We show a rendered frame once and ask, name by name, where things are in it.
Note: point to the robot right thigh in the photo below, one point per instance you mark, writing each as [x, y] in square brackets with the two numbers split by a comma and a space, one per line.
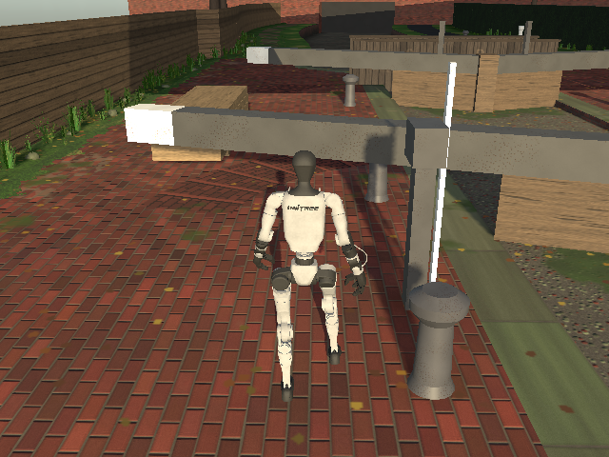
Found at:
[327, 278]

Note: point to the right robot foot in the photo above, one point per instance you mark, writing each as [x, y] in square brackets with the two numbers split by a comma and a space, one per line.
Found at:
[334, 357]

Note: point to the left robot forearm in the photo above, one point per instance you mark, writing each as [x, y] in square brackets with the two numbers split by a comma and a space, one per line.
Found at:
[260, 246]

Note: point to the robot right upper arm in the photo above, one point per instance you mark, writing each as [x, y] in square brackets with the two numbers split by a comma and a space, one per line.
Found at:
[334, 201]

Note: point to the robot right hand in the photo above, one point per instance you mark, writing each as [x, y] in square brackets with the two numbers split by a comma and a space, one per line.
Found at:
[361, 282]

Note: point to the right robot forearm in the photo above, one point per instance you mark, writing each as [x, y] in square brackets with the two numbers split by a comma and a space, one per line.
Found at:
[352, 257]

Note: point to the robot left hand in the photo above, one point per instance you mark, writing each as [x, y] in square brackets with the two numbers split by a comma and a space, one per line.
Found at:
[257, 261]

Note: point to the robot left upper arm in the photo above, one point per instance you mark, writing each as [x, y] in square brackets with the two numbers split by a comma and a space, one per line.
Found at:
[273, 201]

